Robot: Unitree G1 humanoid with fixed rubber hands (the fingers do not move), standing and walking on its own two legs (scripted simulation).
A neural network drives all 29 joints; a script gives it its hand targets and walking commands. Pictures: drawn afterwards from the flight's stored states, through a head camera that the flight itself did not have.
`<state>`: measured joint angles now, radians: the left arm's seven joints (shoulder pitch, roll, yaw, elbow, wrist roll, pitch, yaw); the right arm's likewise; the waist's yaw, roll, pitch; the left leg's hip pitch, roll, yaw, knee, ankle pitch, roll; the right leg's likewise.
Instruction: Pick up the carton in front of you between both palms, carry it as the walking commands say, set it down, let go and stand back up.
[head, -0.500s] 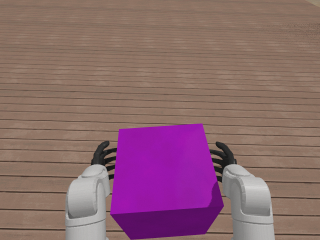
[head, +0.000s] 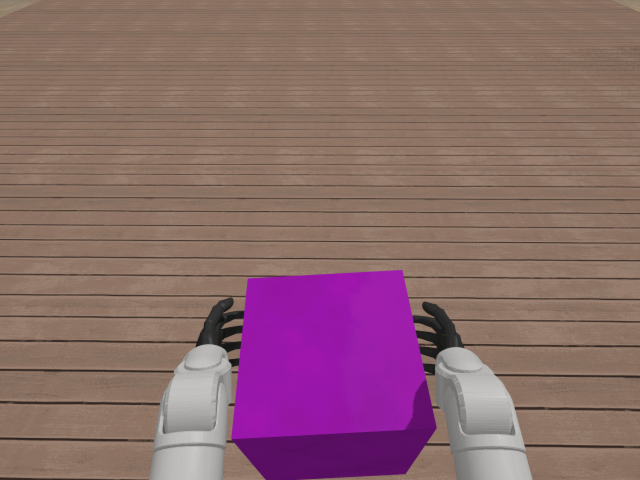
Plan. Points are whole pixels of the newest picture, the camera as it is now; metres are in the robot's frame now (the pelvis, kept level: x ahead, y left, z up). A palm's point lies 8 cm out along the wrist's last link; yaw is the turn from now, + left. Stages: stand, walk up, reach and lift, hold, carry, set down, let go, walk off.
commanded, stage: carry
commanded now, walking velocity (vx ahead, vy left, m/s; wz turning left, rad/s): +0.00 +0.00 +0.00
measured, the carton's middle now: (330, 381) +0.29 +0.00 -0.05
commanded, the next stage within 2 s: hold in 1.08 s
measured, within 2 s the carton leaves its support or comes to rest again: neither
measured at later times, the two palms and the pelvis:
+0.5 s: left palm (215, 380) +0.25 +0.14 +0.05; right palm (465, 385) +0.24 -0.15 +0.04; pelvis -0.04 -0.01 +0.00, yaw +0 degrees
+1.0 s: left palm (216, 393) +0.23 +0.14 +0.05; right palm (473, 399) +0.22 -0.16 +0.04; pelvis -0.06 -0.01 +0.00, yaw -1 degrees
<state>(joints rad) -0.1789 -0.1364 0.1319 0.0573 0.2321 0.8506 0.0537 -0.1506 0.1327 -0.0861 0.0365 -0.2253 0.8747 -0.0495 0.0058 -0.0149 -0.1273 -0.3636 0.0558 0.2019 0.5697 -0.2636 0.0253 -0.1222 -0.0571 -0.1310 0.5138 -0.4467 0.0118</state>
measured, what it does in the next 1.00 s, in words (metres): shifts its weight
